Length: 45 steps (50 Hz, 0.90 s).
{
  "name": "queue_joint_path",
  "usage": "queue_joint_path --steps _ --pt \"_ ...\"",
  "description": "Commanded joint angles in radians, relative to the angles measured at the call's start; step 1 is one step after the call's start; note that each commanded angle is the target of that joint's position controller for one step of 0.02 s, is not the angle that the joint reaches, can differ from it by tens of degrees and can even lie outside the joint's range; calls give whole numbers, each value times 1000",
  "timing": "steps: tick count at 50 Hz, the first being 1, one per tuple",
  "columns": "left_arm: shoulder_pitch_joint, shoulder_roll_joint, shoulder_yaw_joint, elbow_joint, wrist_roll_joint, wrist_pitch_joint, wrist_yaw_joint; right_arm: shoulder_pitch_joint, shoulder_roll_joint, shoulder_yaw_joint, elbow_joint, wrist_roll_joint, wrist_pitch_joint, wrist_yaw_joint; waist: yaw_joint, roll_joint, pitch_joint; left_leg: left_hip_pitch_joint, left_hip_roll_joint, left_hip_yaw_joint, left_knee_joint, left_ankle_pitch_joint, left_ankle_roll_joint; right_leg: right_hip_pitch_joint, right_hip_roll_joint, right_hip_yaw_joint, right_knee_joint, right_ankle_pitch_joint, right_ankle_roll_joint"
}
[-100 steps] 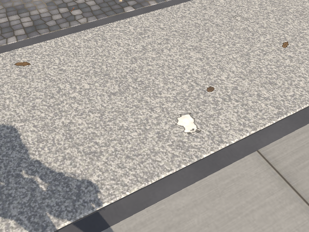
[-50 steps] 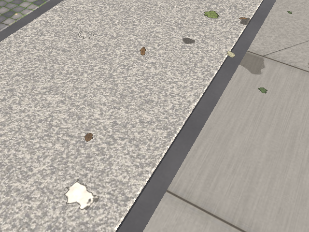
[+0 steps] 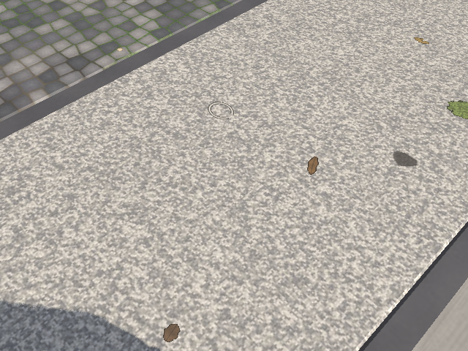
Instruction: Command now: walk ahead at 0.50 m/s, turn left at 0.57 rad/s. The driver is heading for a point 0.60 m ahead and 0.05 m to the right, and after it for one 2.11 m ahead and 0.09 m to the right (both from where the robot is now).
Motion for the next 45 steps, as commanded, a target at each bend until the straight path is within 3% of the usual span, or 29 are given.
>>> queue_joint_path --steps 1,4,8,13,15,16,17,18,19,20,21,22,23,24,26,29,32,34,36,38,40,42,43,44,45 --pt "72 71 16 -40 11 30 -7 36 -130 -26 -52 7 -35 -2 35 10 -65 72 258 -291 -212 334 144 -76 -16 -5 -86 59 28" --pt "-63 80 15 -90 8 36 -9 103 -137 -27 -44 6 -33 -2 -11 44 -27 98 240 -307 -230 286 114 -164 -13 -12 -226 180 47" --pt "-197 82 9 -135 1 32 -16 179 -141 -28 -38 4 -29 -6 -67 70 -24 192 235 -336 -198 308 84 -206 18 -3 -389 291 47" --pt "-290 81 -6 -177 -7 12 -26 230 -136 -21 -30 -11 -30 -19 -98 91 -16 289 262 -349 -140 441 73 -162 60 -28 -553 301 10" --pt "-240 92 -2 -166 -9 3 -27 208 -139 -15 -26 -13 -38 -24 -67 105 -11 278 284 -335 -134 505 41 -31 73 -37 -624 276 -35" --pt "-177 113 7 -147 -10 1 -22 186 -153 -17 -27 -15 -43 -25 -37 114 -26 278 285 -316 -91 626 22 61 96 -48 -644 229 -60" --pt "-73 137 19 -113 -13 -3 -13 173 -166 -19 -23 -18 -46 -23 9 107 -73 293 269 -286 23 770 7 176 130 -64 -667 184 -85" --pt "73 158 31 -68 -11 -11 -1 164 -166 -17 -20 -20 -48 -19 80 73 -149 265 225 -231 207 786 -11 344 130 -63 -713 197 -116" --pt "237 212 45 -46 6 -17 12 172 -118 -2 -44 -19 -51 -17 136 -7 -271 117 181 -190 482 514 -27 569 -56 157 -716 72 -170" --pt "280 321 77 -22 12 -9 8 317 -40 11 -48 13 -48 -8 63 -289 -363 -221 -14 -87 832 -214 -87 804 -299 683 -822 36 -343" --pt "200 225 61 -25 -27 5 -9 257 -112 8 -40 -29 -49 -13 45 -137 -259 -359 44 -146 887 -279 -69 726 -263 794 -914 -78 -331" --pt "104 170 49 -46 -36 7 -15 143 -123 5 -64 -33 -52 -7 29 -50 -118 -383 103 -136 863 -179 -72 587 -222 614 -915 -46 -312" --pt "73 135 40 -45 -29 4 -19 71 -115 12 -84 -36 -57 -3 25 4 -78 -366 133 -124 813 -126 -77 502 -171 508 -924 92 -292" --pt "85 122 35 -31 -28 0 -18 46 -105 14 -97 -41 -53 2 9 -4 -52 -349 158 -117 763 -115 -87 449 -126 432 -931 210 -273" --pt "115 117 32 1 -34 -10 -15 58 -82 25 -104 -51 -35 9 -18 -50 -67 -289 175 -100 684 -112 -117 399 -69 349 -944 351 -255" --pt "166 152 45 22 -41 -14 -9 4 -65 36 -127 -50 -21 13 -15 -52 -62 -311 184 -67 593 -107 -157 359 -50 309 -973 389 -279" --pt "215 157 50 34 -42 -6 -6 -150 -55 47 -179 -45 -17 13 22 -50 -17 -357 195 -48 434 5 -188 331 -26 298 -1007 335 -266" --pt "245 163 54 42 -42 -2 -5 -216 -45 55 -200 -38 -19 12 41 -51 -11 -333 172 -37 338 75 -195 337 -7 270 -958 529 -236" --pt "277 170 57 48 -40 6 -1 -248 -40 60 -210 -27 -22 5 55 -57 -46 -289 136 -27 285 110 -192 366 9 244 -875 741 -204" --pt "292 169 59 46 -34 20 5 -272 -45 61 -219 -19 -27 -2 68 -72 -74 -249 103 -32 244 114 -182 392 17 258 -809 799 -177" --pt "269 171 62 31 -27 32 14 -243 -64 58 -214 -16 -34 -10 51 -87 -84 -178 86 -58 165 87 -165 400 23 302 -744 775 -150" --pt "203 187 70 5 -34 34 19 -131 -93 49 -181 -17 -49 -22 -15 -78 -99 -10 84 -76 0 156 -137 367 58 332 -631 712 -111" --pt "188 168 67 -15 -47 24 14 -42 -138 37 -165 -29 -66 -34 -50 -20 -159 167 187 -146 -41 293 -104 292 108 307 -480 586 -80" --pt "228 101 50 -54 -61 18 16 59 -213 24 -169 -41 -65 -49 -57 142 -300 386 472 -350 31 684 -48 162 173 188 -227 89 -56" --pt "376 114 58 -57 -74 38 30 35 -241 8 -177 -12 -37 -43 7 309 -433 467 651 -581 41 860 112 45 265 82 -31 -402 -51"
